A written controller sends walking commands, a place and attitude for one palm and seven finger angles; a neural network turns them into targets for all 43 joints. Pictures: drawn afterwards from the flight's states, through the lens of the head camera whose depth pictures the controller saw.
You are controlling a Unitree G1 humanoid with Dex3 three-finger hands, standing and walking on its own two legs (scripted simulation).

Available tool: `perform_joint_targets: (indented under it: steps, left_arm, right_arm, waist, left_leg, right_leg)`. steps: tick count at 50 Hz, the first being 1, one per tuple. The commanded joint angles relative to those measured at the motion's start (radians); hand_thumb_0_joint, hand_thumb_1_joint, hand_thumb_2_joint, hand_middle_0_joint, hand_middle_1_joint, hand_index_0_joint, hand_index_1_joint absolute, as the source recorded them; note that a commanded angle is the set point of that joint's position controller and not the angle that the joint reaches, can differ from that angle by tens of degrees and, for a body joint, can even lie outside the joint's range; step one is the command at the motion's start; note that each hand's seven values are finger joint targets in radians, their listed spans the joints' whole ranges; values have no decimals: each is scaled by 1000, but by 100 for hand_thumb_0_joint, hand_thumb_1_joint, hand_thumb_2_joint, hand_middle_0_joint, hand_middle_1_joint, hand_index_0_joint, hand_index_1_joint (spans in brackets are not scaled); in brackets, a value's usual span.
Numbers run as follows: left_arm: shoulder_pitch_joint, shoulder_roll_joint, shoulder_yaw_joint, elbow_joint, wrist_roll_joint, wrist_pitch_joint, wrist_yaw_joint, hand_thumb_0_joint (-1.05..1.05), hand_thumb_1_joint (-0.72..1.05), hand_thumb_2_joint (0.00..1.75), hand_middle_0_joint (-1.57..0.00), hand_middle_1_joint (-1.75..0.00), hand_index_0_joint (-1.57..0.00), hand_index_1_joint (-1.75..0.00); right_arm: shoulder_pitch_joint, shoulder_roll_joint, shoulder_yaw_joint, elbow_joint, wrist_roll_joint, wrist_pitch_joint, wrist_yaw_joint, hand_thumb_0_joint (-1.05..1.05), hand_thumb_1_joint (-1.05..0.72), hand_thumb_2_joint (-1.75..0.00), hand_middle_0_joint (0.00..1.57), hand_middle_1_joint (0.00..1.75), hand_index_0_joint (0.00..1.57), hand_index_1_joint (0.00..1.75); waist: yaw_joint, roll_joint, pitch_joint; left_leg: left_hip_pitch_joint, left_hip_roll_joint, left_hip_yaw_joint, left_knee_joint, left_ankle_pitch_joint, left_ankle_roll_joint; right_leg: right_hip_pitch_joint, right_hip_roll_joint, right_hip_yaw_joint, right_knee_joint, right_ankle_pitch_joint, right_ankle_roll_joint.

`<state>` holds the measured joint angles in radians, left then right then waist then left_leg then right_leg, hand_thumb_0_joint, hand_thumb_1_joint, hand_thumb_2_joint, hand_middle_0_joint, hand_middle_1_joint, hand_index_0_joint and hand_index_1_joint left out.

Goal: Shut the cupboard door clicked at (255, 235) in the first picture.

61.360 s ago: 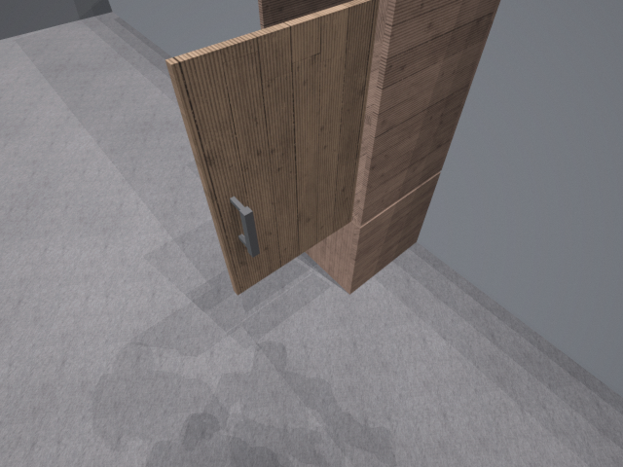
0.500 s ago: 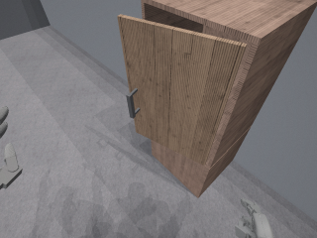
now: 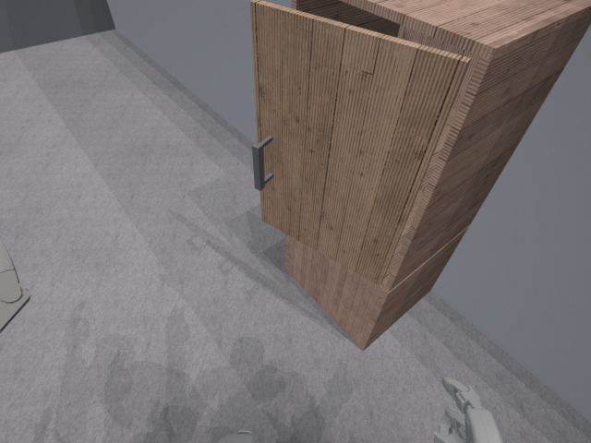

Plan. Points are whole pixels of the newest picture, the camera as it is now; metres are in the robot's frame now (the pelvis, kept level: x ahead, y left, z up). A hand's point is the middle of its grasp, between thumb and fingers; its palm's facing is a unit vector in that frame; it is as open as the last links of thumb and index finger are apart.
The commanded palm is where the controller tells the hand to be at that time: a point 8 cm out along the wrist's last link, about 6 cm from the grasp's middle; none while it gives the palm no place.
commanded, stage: step back with the hand held close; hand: left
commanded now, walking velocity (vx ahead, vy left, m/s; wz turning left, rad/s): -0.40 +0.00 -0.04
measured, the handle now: (263, 163) +0.73 +0.13 -0.07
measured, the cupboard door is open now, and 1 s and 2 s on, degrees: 16 16 16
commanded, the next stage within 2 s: stop stepping back and stand still in 0.52 s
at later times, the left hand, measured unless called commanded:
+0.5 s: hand out of the picture +0.09 +0.30 +0.19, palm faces +0.51 -0.76 -0.41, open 7.4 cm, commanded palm +0.04 +0.34 +0.19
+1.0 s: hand out of the picture -0.01 +0.38 +0.19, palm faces +0.47 -0.83 -0.28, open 7.4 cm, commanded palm -0.09 +0.40 +0.19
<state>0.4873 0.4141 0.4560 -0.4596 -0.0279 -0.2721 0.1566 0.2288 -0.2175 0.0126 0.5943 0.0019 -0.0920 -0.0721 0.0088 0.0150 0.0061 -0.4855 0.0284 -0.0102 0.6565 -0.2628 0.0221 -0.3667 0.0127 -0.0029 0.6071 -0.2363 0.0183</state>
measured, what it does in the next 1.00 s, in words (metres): walks backwards: right foot, then right foot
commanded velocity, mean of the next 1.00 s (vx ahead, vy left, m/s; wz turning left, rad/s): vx -0.13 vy -0.05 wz -0.06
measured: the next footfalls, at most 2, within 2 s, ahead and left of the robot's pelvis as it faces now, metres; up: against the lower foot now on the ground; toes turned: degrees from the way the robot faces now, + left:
right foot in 0.32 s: -0.02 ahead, -0.12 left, +0.00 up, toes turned +8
right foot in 0.68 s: -0.10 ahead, -0.09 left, +0.00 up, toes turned +5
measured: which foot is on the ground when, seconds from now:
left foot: down 0.00-0.70, up 0.72-0.82, down 0.84-1.00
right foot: down 0.00-0.20, up 0.22-0.30, down 0.32-0.52, up 0.54-0.66, down 0.68-0.84, up 0.86-1.00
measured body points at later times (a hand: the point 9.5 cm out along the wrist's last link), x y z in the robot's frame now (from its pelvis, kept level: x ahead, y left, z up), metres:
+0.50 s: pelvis -0.08 +0.03 +0.00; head -0.09 +0.06 +0.44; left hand +0.06 +0.34 +0.21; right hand +0.11 -0.20 -0.07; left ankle +0.08 +0.12 -0.72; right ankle -0.06 -0.13 -0.72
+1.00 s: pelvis -0.23 +0.10 +0.02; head -0.24 +0.15 +0.47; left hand -0.04 +0.42 +0.20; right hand -0.10 -0.12 -0.05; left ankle -0.11 +0.16 -0.72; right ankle -0.24 -0.02 -0.65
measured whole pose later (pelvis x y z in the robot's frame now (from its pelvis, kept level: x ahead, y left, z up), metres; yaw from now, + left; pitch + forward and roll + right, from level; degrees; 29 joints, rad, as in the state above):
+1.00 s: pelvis -0.23 +0.10 +0.02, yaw -1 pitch -3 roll -5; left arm 0.42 0.41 0.44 -0.49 -0.05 -0.11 0.17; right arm 0.27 -0.14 0.03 0.65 0.00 -0.09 -0.03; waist -0.02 -0.04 -0.01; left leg -0.37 0.05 0.09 0.48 -0.19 0.01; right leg -0.39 0.08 -0.05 0.98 -0.44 -0.01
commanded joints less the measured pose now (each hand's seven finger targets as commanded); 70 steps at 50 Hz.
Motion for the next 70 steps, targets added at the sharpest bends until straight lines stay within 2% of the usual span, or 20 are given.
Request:
perform_joint_targets:
  steps: [1, 10, 17, 21, 27, 32, 34, 36, 40, 43, 52, 55, 57, 58, 60, 63, 64, 66, 67, 70]
  left_arm:
    - [-46, 216, 98, -209, -19, -51, 32, 0, 90, 90, -20, -30, -20, -30]
    - [-15, 227, 166, -235, -13, -75, 32, 0, 90, 90, -20, -30, -20, -30]
    - [114, 273, 212, -220, -36, -82, 24, 0, 90, 90, -20, -30, -20, -30]
    - [-55, 255, 111, -275, -19, -62, 32, 0, 90, 90, -20, -30, -20, -30]
    - [-140, 214, 142, -191, -10, -80, 1, 0, 90, 90, -20, -30, -20, -30]
    - [19, 215, 137, -278, -64, -60, -16, 0, 90, 90, -20, -30, -20, -30]
    - [-2, 252, 133, -356, -52, -62, -10, 0, 90, 90, -20, -30, -20, -30]
    - [-78, 230, 86, -271, -28, -6, 5, 0, 90, 90, -20, -30, -20, -30]
    - [-328, 169, 19, -141, -13, 50, 30, 0, 90, 90, -20, -30, -20, -30]
    - [-412, 212, 36, -186, 7, 27, 31, 0, 90, 90, -20, -30, -20, -30]
    - [95, 250, 99, -370, -44, 96, 15, 0, 90, 90, -20, -30, -20, -30]
    - [-1, 313, 149, -333, -40, 100, 14, 0, 90, 90, -20, -30, -20, -30]
    - [-143, 385, 247, -275, -48, 53, 47, 0, 90, 90, -20, -30, -20, -30]
    - [-134, 284, 160, -155, -37, 54, 49, 0, 90, 90, -20, -30, -20, -30]
    - [-132, 188, 64, -128, -24, 97, 40, 0, 90, 90, -20, -30, -20, -30]
    - [-170, 183, 13, -202, -22, 85, 38, 0, 90, 90, -20, -30, -20, -30]
    - [-171, 191, 14, -237, -27, 77, 37, 0, 90, 90, -20, -30, -20, -30]
    - [-160, 211, 54, -341, -41, 50, 30, 0, 90, 90, -20, -30, -20, -30]
    - [-161, 321, 135, -384, -39, 21, 14, 0, 90, 90, -20, -30, -20, -30]
    - [-1, 248, 156, -408, -34, 23, 8, 0, 90, 90, -20, -30, -20, -30]
  right_arm:
    - [-72, -113, -57, -118, -3, -41, 0, 0, -90, -90, 20, 30, 20, 30]
    - [-127, -148, -67, -148, 5, -52, -27, 0, -90, -90, 20, 30, 20, 30]
    - [-104, -111, -74, -116, -16, -80, 2, 0, -90, -90, 20, 30, 20, 30]
    - [-101, -98, -69, -101, -3, -60, -17, 0, -90, -90, 20, 30, 20, 30]
    - [-168, -152, -81, -118, -13, -75, -30, 0, -90, -90, 20, 30, 20, 30]
    - [-124, -90, -89, -149, 6, -75, 21, 0, -90, -90, 20, 30, 20, 30]
    - [-80, -91, -80, -127, 3, -68, 24, 0, -90, -90, 20, 30, 20, 30]
    - [-52, -92, -76, -97, -8, -22, 23, 0, -90, -90, 20, 30, 20, 30]
    - [-58, -122, -39, -69, -5, -16, -23, 0, -90, -90, 20, 30, 20, 30]
    - [-88, -132, -47, -103, 5, -77, -33, 0, -90, -90, 20, 30, 20, 30]
    - [-101, -93, -56, -149, -21, -24, 16, 0, -90, -90, 20, 30, 20, 30]
    - [-48, -80, -61, -97, 10, 13, 13, 0, -90, -90, 20, 30, 20, 30]
    - [-57, -108, -40, -99, -25, 7, 16, 0, -90, -90, 20, 30, 20, 30]
    - [-29, -72, -47, -109, -6, 1, 19, 0, -90, -90, 20, 30, 20, 30]
    - [-97, -117, -73, -95, 9, 17, 3, 0, -90, -90, 20, 30, 20, 30]
    - [-97, -108, -41, -94, -5, 16, -24, 0, -90, -90, 20, 30, 20, 30]
    - [-79, -121, -42, -101, -5, 7, -32, 0, -90, -90, 20, 30, 20, 30]
    - [-89, -147, -44, -137, -7, -14, -26, 0, -90, -90, 20, 30, 20, 30]
    - [-105, -134, -42, -122, -9, -19, -24, 0, -90, -90, 20, 30, 20, 30]
    - [-122, -115, -55, -126, -23, -16, 6, 0, -90, -90, 20, 30, 20, 30]
  waist:
    - [-23, -95, -93]
    - [-3, 255, -122]
    - [-20, 40, -119]
    - [-42, -120, -191]
    - [-10, 317, -66]
    - [18, 207, -231]
    - [-12, -81, -132]
    - [-16, -304, -54]
    - [-67, 60, 75]
    - [-28, 299, 20]
    - [3, 294, -135]
    - [-17, -207, -70]
    - [-52, -58, -2]
    - [-55, -190, -101]
    - [-35, -119, 82]
    - [-57, 21, 90]
    - [-63, 107, 87]
    - [-50, 343, 74]
    - [-43, 283, 50]
    - [-8, 310, -12]
  left_leg:
    - [68, -25, 31, 4, -134, -22]
    - [-291, 226, -282, -481, -494, 100]
    - [60, 74, -3, -91, -180, -17]
    - [305, 33, 65, 4, 155, -43]
    - [-239, 335, -274, -626, -647, 61]
    - [112, 173, 110, -307, -293, -65]
    - [351, 8, 210, 173, -154, -114]
    - [255, -10, 10, 571, -156, -83]
    - [240, 32, -8, -87, -210, -29]
    - [-19, 309, -427, -604, -735, 54]
    - [77, 106, 53, -519, -323, -169]
    - [-39, 12, 123, 326, -166, -77]
    - [-134, 103, -48, 511, -124, -54]
    - [-151, 109, -33, 378, -191, -41]
    - [-11, 101, 28, 317, -152, -33]
    - [230, 34, 152, 7, -151, -31]
    - [261, 67, 76, -129, -231, -6]
    - [236, 373, -553, -515, -488, 132]
    - [141, 390, -581, -566, -645, 118]
    - [-47, 308, -248, -515, -498, 72]
  right_leg:
    - [-68, -195, 258, -284, -141, -95]
    - [293, 87, -10, 194, -112, 7]
    - [-42, -150, 312, -217, -43, -116]
    - [-124, -163, 252, -177, 323, -66]
    - [257, 135, -16, 254, -220, -4]
    - [100, 33, -39, -19, -332, -79]
    - [-347, -184, 286, -389, -518, -163]
    - [-515, -337, 457, -480, -668, -244]
    - [-307, -123, 138, -132, -422, -76]
    - [-66, 52, 10, 417, -247, 4]
    - [366, 168, -247, -84, -327, -78]
    - [190, -289, 226, -396, -250, -272]
    - [79, -422, 318, -407, -181, -278]
    - [183, -376, 263, -328, -381, -146]
    - [-75, -311, 287, -372, -575, -262]
    - [-151, -184, 42, -202, -554, -180]
    - [-162, -114, -29, -44, -496, -139]
    - [-218, 62, -89, 368, -373, -35]
    - [-158, 26, 4, 474, -334, -41]
    - [101, 9, -49, 324, -242, -53]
